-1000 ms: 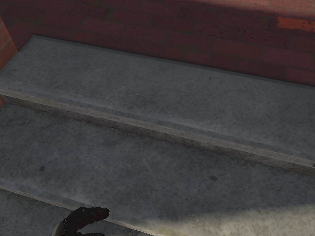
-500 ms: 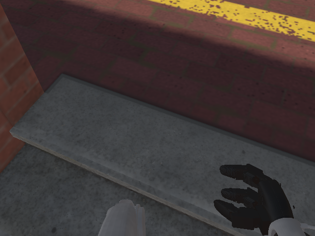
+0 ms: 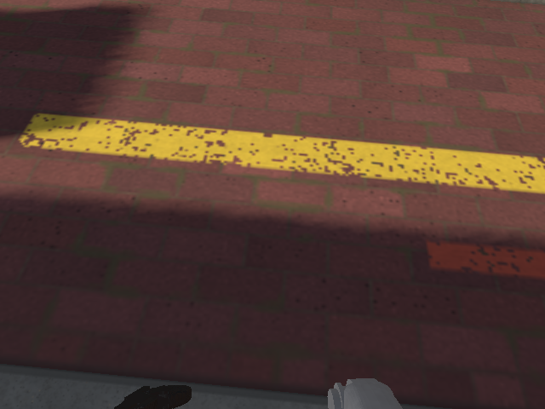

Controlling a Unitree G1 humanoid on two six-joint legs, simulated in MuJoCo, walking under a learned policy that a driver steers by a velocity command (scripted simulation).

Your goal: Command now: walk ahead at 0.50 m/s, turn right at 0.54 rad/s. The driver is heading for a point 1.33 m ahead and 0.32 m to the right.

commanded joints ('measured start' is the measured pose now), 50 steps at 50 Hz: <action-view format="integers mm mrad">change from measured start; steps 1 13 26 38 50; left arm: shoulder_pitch -214 118 390 553 130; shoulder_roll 25 312 299 204 199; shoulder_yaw -12 109 85 55 13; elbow -157 -33 104 50 -32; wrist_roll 3 -29 -42 -68 13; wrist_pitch -6 -11 -113 -114 -65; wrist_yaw -3 -31 0 -27 -67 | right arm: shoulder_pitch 59 -240 -563 -147 -137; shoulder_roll -99 -137 -103 -380 -213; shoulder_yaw -15 -48 27 -63 -33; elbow -26 -404 -517 -397 -275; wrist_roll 1 20 -9 -31 38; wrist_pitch -9 6 104 59 43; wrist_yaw -26 28 8 -29 -5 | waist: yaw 19 68 105 3 31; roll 86 82 -1 377 132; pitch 128 -205 -19 -383 40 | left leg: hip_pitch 89 -642 -720 457 -74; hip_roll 206 -45 15 399 87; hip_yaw -155 -415 -288 -1007 -511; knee -287 1384 481 -34 -270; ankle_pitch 244 232 339 269 440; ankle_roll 55 -11 -29 283 200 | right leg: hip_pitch -159 1060 1119 700 591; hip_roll -39 -235 -62 150 -76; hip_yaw -57 843 296 120 -10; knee -182 -1720 -1721 -720 -1096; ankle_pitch -74 -436 498 -323 39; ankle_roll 5 -218 -57 95 147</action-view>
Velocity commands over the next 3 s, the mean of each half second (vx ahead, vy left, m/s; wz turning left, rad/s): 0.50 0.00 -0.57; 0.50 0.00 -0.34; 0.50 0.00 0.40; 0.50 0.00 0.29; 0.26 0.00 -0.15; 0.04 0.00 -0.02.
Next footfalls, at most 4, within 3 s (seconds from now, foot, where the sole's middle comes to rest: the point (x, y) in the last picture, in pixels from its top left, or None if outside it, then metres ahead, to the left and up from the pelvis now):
0.18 right None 0.30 -0.08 -0.64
0.74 left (286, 323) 0.67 -0.04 -0.64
1.22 right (389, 279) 0.80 -0.31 -0.64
1.74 left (310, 189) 1.12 -0.13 -0.64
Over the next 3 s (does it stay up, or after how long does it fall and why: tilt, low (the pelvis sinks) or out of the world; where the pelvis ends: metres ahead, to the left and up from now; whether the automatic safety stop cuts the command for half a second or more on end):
stays up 1.34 -0.20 0.14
